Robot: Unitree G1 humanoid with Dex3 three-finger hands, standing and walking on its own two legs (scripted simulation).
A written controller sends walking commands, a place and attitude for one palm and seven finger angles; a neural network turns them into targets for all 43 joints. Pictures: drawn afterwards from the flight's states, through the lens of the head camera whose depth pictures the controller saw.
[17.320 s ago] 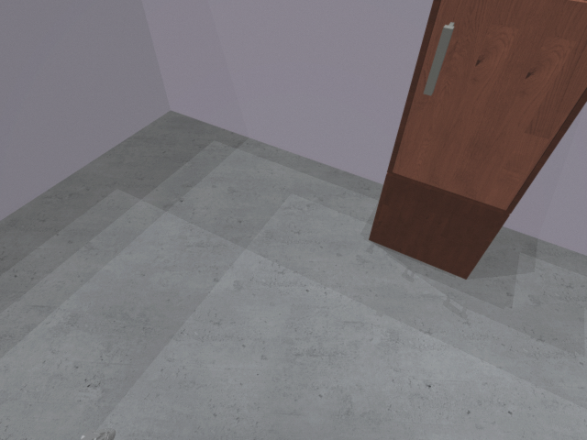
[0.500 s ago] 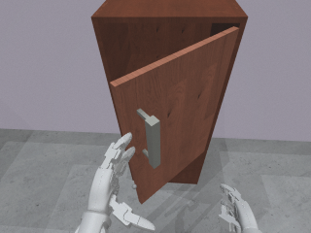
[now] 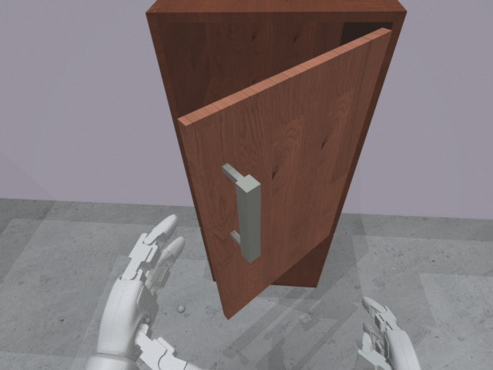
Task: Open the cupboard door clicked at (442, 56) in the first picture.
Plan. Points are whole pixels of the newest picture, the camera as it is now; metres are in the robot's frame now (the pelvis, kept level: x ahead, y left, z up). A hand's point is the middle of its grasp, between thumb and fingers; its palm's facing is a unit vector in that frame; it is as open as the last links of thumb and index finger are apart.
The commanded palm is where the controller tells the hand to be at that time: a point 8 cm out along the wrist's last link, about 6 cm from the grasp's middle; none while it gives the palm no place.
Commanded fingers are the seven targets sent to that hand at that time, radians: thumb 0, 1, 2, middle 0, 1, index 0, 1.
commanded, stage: draw the hand back to the body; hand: left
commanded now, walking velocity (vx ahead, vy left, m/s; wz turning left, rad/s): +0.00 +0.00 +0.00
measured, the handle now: (240, 215) +0.32 +0.03 +0.12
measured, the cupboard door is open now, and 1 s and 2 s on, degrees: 44 44 44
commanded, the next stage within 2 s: step back with the hand held close in 1.48 s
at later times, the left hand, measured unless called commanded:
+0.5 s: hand (104, 292) +0.18 +0.18 +0.15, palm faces +0.09 -0.97 -0.21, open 15.7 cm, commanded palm +0.15 +0.23 +0.17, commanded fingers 0.00 -0.12 0.47 -0.16 -0.30 -0.16 -0.30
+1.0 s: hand (19, 252) +0.20 +0.26 +0.20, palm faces +0.36 -0.85 -0.38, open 10.3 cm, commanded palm +0.16 +0.31 +0.21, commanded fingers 0.00 0.76 0.84 -0.19 -0.30 -0.19 -0.30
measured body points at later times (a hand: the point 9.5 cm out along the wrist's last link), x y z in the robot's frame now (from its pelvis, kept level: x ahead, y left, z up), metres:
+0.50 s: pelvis +0.00 +0.01 +0.02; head -0.02 +0.00 +0.47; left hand +0.17 +0.23 +0.17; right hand +0.20 -0.20 -0.04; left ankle +0.00 +0.11 -0.69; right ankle +0.01 -0.09 -0.69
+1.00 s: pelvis +0.02 +0.03 +0.04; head -0.01 +0.02 +0.49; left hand +0.18 +0.31 +0.22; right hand +0.20 -0.18 -0.03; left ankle +0.00 +0.11 -0.69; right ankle +0.01 -0.09 -0.69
